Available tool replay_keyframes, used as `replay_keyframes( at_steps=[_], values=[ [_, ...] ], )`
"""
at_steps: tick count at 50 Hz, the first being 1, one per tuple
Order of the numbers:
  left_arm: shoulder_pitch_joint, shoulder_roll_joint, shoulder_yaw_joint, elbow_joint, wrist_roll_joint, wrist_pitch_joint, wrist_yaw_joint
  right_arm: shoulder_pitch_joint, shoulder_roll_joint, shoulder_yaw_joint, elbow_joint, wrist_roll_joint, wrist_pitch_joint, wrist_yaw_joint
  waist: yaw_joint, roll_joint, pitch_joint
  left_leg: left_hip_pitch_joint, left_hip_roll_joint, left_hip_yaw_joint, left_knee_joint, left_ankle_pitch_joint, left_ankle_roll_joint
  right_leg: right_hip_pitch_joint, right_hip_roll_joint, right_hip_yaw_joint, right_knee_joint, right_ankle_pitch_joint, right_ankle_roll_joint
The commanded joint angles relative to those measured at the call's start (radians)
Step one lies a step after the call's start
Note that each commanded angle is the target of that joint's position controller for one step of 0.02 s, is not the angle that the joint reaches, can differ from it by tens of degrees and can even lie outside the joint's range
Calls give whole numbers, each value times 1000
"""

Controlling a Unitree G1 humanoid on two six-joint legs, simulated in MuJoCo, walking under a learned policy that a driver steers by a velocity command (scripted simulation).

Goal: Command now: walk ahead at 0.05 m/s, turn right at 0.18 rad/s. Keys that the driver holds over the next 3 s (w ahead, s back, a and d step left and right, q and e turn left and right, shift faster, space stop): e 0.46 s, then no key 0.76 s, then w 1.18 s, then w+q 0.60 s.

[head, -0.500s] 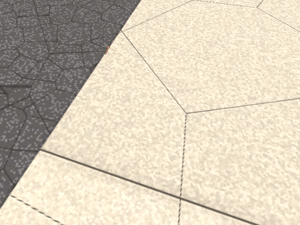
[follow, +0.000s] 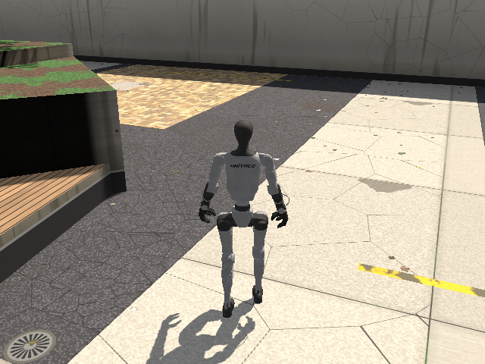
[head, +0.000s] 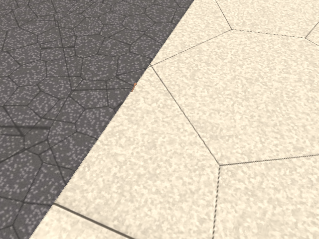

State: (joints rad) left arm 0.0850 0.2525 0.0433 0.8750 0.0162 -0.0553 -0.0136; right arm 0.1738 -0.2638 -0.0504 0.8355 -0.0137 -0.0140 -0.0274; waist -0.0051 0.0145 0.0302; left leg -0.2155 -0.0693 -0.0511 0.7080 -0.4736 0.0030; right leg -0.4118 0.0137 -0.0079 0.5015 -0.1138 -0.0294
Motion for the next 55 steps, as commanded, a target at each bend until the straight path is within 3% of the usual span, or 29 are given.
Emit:
replay_keyframes(
  at_steps=[1,2,3,7,11,12,13,14,15,16,18,19,22,25,30,32,33,34,35,36,37,39,44,47,49,50,51,53,55],
  values=[
    [47,188,39,-42,-15,13,3,29,-130,-38,-54,14,37,-17,25,-166,-159,-240,28,-40,259,-206,-42,322,-331,503,-182,219,-275],
    [24,228,54,-53,-18,15,9,26,-136,-44,-52,16,47,-22,17,-147,-142,-253,36,-43,280,-163,-45,285,-311,486,-202,126,-250],
    [-4,232,61,-63,-23,21,18,31,-126,-44,-46,17,50,-26,7,-139,-128,-251,42,-40,245,-120,-48,251,-277,452,-221,44,-221],
    [-43,197,70,-80,-28,63,47,51,-80,-39,-14,26,31,-30,1,-177,-139,-111,20,2,30,42,-54,144,-181,354,-250,-74,-159],
    [-56,192,74,-99,-44,86,61,127,-88,-46,19,21,17,-9,-45,-179,-142,69,5,38,-241,238,-9,47,-135,345,-225,-186,-107],
    [-46,170,68,-105,-45,89,63,156,-125,-57,22,13,17,-10,-54,-131,-129,145,72,-6,-320,226,27,-43,-94,309,-160,-259,-61],
    [-45,110,53,-127,-39,87,57,170,-220,-79,11,-12,21,-18,-41,94,-105,193,304,-259,-435,126,123,-215,14,182,87,-368,-1],
    [-52,123,60,-153,-35,74,53,73,-257,-84,-24,-49,17,-15,-20,280,-56,28,476,-469,-509,212,246,-257,78,107,317,-459,32],
    [-15,196,85,-123,-34,68,49,-13,-186,-62,-67,-58,3,-24,13,178,-58,1,449,-402,-492,299,257,-211,41,170,492,-423,37],
    [47,208,96,-91,-38,74,47,-79,-150,-52,-82,-36,-7,-29,53,122,-54,9,388,-287,-457,372,204,-211,47,164,564,-359,42],
    [97,173,92,-60,-29,93,54,-98,-131,-42,-93,0,-14,-32,49,94,-44,68,337,-162,-415,491,162,-249,32,144,674,-276,78],
    [85,159,89,-69,-31,96,51,-73,-127,-38,-87,1,-13,-35,37,93,-41,73,323,-112,-407,557,168,-247,27,123,700,-258,95],
    [-5,128,70,-129,-42,97,40,13,-142,-41,-63,-1,0,-46,-21,124,-33,186,327,-56,-399,619,194,-292,-4,74,573,-219,136],
    [-42,101,50,-168,-38,96,25,46,-184,-54,-51,3,10,-43,-49,135,-59,221,354,-38,-384,656,212,-203,-33,42,415,-261,141],
    [-17,121,46,-169,-36,101,10,16,-218,-67,-42,27,12,-11,-36,166,-65,155,365,-13,-338,724,212,21,-8,-41,153,-256,83],
    [49,120,50,-139,-31,101,5,-3,-200,-60,-28,45,12,-6,13,142,-71,110,337,14,-263,688,158,180,12,-60,-112,-44,30],
    [76,157,59,-130,-29,103,11,47,-167,-49,-4,37,5,-1,16,82,-101,34,300,52,-203,600,93,330,-27,7,-189,119,-1],
    [122,233,71,-133,-20,105,27,57,-96,-24,-20,-12,-5,9,-2,-131,-194,-136,227,133,-3,259,1,544,-234,244,-130,533,-63],
    [88,222,57,-133,1,95,25,30,-67,-16,-45,-14,-6,7,-1,-262,-202,-250,138,103,110,-178,-60,486,-403,380,-105,685,-264],
    [74,170,45,-137,10,77,17,-16,-145,-35,-45,4,3,0,35,-164,-185,-249,154,39,232,-207,-81,412,-379,352,-135,560,-312],
    [29,153,39,-126,8,60,15,-23,-159,-44,-37,20,11,-1,17,-162,-140,-259,159,19,272,-161,-81,368,-318,282,-150,460,-272],
    [-35,158,41,-122,-10,44,19,-4,-166,-54,-11,14,30,-20,-1,-155,-83,-271,162,5,268,-64,-90,313,-264,235,-171,348,-209],
    [-52,129,28,-77,-6,44,31,11,-98,-35,15,18,25,-24,-9,-145,-88,-122,143,28,75,53,-96,248,-207,159,-169,300,-190],
    [-44,133,24,-52,-8,50,32,17,-101,-30,28,23,20,-15,-10,-139,-85,-33,129,44,-103,135,-80,240,-213,190,-163,210,-185],
    [-32,110,12,-31,-21,51,29,49,-100,-25,50,7,14,-5,-42,-103,-69,97,125,43,-335,374,-50,188,-171,174,-149,71,-119],
    [3,93,6,-20,-10,44,24,49,-145,-30,50,-5,12,-5,-18,-39,-76,164,187,-29,-337,540,-28,150,-130,152,-121,-9,-66],
    [50,100,13,-11,-1,40,17,23,-211,-42,55,5,13,-5,48,69,-64,126,207,-29,-282,527,12,150,-59,89,-125,-95,-30],
    [-22,114,15,-4,-3,48,21,-8,-131,-27,65,4,4,8,10,69,-35,-4,175,-19,-322,300,26,242,-31,51,-95,-108,6],
    [-23,112,16,12,-10,61,32,-17,-123,-22,77,-2,-8,8,7,63,-22,-7,158,-4,-330,329,3,239,-39,58,-84,-50,-5]
  ],
)
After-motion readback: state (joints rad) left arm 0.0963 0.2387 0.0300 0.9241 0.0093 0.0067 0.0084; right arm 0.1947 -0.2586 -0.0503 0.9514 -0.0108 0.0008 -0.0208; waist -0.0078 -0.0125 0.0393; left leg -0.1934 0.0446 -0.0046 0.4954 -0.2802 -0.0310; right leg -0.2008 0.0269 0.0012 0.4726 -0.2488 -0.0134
